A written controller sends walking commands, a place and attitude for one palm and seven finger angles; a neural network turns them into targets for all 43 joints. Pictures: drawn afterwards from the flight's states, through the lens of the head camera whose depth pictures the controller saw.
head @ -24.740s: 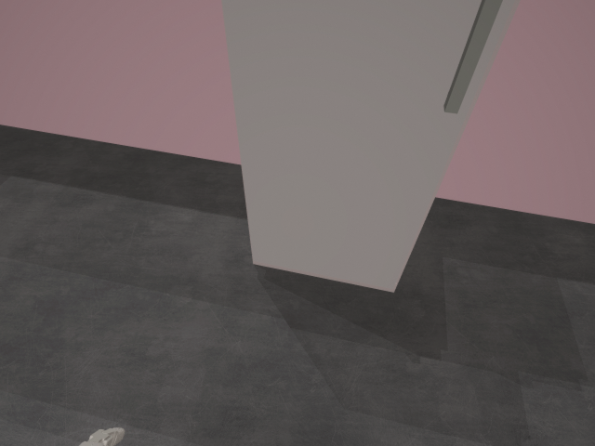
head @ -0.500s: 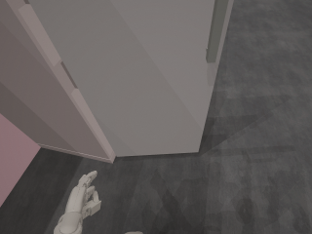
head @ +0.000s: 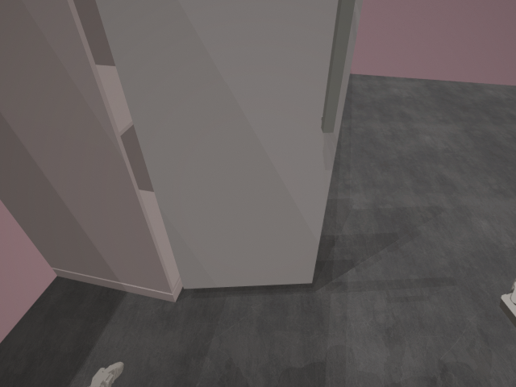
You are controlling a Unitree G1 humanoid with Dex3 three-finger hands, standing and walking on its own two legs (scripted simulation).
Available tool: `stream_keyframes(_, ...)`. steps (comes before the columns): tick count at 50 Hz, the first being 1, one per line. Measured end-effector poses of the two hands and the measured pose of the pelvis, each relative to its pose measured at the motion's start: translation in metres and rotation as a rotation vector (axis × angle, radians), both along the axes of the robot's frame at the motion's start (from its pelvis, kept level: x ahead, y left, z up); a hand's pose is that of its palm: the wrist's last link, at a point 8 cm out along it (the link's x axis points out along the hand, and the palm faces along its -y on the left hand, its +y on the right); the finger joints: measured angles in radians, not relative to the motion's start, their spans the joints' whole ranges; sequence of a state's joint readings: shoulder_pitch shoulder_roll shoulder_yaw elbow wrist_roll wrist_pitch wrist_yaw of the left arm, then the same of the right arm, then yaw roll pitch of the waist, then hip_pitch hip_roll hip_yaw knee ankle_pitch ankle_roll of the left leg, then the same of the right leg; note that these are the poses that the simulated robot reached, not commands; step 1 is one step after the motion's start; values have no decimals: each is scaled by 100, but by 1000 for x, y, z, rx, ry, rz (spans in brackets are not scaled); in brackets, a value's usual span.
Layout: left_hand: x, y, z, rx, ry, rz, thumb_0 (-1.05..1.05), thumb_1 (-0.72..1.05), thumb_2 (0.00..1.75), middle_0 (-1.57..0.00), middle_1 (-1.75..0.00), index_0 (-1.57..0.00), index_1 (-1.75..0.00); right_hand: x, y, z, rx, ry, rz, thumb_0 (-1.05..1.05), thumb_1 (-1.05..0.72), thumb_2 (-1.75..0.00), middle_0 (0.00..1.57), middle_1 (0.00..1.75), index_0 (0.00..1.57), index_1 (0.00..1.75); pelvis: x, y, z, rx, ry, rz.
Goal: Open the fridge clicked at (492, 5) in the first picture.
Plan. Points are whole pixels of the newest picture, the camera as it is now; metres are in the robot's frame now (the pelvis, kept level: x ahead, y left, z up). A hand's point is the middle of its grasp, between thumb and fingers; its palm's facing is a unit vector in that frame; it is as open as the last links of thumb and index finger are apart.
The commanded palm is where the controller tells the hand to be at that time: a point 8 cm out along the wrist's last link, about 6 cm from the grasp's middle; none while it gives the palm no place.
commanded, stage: stop stepping back and stand still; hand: right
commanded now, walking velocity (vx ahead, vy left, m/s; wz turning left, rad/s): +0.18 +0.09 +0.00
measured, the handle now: (335, 54) +0.72 -0.14 +0.26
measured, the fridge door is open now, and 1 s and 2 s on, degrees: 74 74 74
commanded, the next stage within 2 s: let the arm hang, fingers relaxed in 0.24 s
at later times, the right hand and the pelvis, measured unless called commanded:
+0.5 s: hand (444, 382) +0.18 -0.27 -0.05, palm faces +0.20 +0.88 -0.43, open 7.4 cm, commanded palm none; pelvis -0.01 -0.01 -0.03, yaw -3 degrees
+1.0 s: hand out of the picture -0.03 -0.22 -0.17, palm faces +0.11 +0.96 -0.26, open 7.3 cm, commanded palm none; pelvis -0.04 -0.01 +0.01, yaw -4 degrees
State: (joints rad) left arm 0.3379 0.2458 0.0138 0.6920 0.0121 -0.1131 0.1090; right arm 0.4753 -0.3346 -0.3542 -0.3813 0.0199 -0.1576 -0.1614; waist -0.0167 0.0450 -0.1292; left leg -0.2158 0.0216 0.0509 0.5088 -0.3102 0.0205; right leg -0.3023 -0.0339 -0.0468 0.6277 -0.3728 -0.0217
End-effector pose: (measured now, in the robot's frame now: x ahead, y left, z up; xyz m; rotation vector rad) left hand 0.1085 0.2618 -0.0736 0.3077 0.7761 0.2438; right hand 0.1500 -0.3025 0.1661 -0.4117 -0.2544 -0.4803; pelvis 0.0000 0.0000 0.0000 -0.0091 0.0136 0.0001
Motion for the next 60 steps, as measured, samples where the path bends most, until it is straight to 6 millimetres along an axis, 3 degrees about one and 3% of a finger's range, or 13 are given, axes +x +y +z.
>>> stream_keyframes(6,-7,-12,-4,-36,-63,34,2,90,90,-20,-29,-20,-30,8,-5,6,-86,-19,35,2,-89,-90,21,30,21,30,-10,-1,-9,-16,-32,14)
stream_keyframes(13,-3,-25,-25,-136,-42,-35,2,90,90,-20,-30,-20,-30,-1,17,34,-223,-43,81,1,-89,-90,21,30,21,30,-9,8,-12,11,-44,-4)
stream_keyframes(18,5,-25,-26,-151,18,-56,2,90,90,-20,-30,-20,-30,-4,5,21,-186,41,38,1,-89,-90,21,30,22,30,-4,3,-4,-5,-29,-5)
stream_keyframes(20,8,-23,-35,-161,66,-86,2,90,90,-20,-30,-20,-30,7,-9,-21,-106,212,13,0,-89,-90,21,30,21,30,-6,-2,-6,-5,-27,-41)
stream_keyframes(24,8,-18,-63,-147,143,-96,1,90,90,-20,-29,-20,-30,8,-13,-151,144,669,-23,0,-90,-90,20,30,20,30,-12,-10,-24,-1,-17,-66)
stream_keyframes(26,1,-17,-70,-143,179,-92,1,90,90,-20,-29,-20,-30,-12,5,-213,250,913,-16,0,-90,-90,20,30,20,30,-14,-7,-27,-34,-18,-57)
stream_keyframes(28,-8,-14,-73,-138,216,-93,1,90,90,-20,-29,-20,-30,-42,34,-260,345,1109,3,1,-91,-90,20,30,20,30,-17,-1,-28,-50,-22,-55)
stream_keyframes(31,-26,-7,-74,-139,304,-71,1,90,90,-20,-29,-20,-30,-95,81,-300,481,1312,33,1,-91,-90,20,30,20,30,-20,8,-23,-34,-36,-67)
stream_keyframes(32,-33,-6,-73,-137,341,-60,1,90,90,-20,-29,-20,-30,-111,88,-304,531,1329,0,0,-93,-90,20,30,20,30,-21,10,-20,-28,-34,-75)
stream_keyframes(37,-65,0,-62,-115,498,-30,1,90,90,-20,-29,-20,-30,-165,79,-303,585,1437,-107,-2,-100,-90,21,30,21,30,-25,16,-4,-5,-16,-81)
stream_keyframes(43,-96,-3,-62,-99,553,12,1,91,90,-20,-29,-20,-30,-198,55,-304,589,1533,-178,-1,-95,-90,21,30,21,30,-31,6,-1,30,-5,-95)
stream_keyframes(50,-118,-19,-58,-106,568,20,1,91,90,-20,-29,-20,-30,-190,34,-299,565,1507,-161,0,-92,-90,20,30,20,30,-40,-7,5,20,-35,-70)
stream_keyframes(60,-127,-35,-62,-134,564,22,1,90,90,-20,-29,-20,-30,-160,19,-290,521,1443,-117,0,-91,-90,20,30,20,30,-43,-19,7,8,-37,-66)
